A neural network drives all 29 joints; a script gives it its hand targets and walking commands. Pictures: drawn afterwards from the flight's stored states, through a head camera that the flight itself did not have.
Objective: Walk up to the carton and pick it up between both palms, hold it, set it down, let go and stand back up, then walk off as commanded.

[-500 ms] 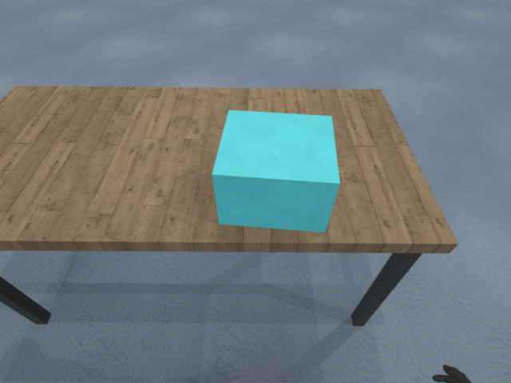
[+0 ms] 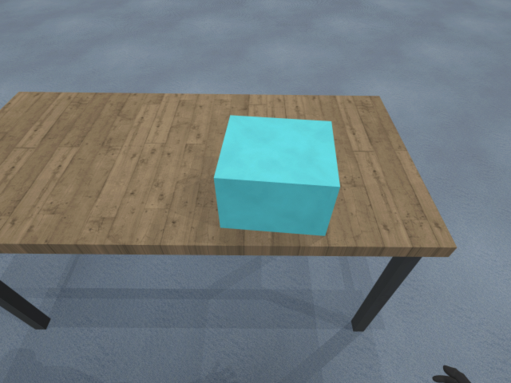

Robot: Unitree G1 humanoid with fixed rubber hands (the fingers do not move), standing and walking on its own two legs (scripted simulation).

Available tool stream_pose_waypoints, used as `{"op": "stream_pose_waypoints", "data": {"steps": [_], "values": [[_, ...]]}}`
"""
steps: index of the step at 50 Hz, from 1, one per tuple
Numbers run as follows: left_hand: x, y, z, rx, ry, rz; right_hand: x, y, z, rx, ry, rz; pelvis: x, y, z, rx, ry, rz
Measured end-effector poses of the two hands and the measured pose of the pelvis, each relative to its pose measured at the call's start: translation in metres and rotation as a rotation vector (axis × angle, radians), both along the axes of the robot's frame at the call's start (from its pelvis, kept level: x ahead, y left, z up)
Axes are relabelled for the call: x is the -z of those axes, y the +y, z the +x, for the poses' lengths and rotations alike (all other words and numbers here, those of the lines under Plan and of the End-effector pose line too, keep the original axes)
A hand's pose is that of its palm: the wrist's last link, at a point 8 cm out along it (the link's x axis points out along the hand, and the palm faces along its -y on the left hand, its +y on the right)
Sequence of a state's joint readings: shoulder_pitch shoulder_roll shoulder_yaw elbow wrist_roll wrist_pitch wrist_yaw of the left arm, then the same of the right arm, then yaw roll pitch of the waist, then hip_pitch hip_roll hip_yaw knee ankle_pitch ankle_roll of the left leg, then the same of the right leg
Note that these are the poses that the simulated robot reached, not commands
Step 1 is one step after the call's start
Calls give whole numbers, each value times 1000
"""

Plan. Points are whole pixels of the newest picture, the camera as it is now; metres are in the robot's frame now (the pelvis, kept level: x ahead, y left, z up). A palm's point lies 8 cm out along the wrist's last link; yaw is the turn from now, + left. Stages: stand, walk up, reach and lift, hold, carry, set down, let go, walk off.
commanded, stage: walk up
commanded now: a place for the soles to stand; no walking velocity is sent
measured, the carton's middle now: (276, 174) +0.57 -0.03 -0.03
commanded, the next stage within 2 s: none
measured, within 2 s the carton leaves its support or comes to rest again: neither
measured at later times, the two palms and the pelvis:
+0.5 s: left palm out of the picture +0.08 +0.33 -0.10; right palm out of the picture +0.12 -0.32 -0.09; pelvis +0.00 +0.00 +0.00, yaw +0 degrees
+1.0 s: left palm out of the picture +0.09 +0.33 -0.09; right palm out of the picture +0.12 -0.31 -0.09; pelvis +0.01 +0.01 +0.00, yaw +0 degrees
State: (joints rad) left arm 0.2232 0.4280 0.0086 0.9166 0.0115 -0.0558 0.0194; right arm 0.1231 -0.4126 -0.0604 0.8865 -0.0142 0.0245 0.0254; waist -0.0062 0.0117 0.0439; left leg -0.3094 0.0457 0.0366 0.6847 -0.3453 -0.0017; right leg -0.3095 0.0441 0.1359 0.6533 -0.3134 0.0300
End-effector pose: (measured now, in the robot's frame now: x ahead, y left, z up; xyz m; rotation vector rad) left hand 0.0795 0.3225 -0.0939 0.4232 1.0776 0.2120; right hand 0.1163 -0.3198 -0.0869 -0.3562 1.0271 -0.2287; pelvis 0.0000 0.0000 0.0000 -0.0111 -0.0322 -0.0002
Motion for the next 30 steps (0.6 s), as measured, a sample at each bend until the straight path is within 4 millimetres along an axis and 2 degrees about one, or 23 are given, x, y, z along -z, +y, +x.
{"op": "stream_pose_waypoints", "data": {"steps": [30], "values": [[3,4,1,0,33,-4,2,4,1,1,33,-3,-1,4,5,0,7,-5]]}}
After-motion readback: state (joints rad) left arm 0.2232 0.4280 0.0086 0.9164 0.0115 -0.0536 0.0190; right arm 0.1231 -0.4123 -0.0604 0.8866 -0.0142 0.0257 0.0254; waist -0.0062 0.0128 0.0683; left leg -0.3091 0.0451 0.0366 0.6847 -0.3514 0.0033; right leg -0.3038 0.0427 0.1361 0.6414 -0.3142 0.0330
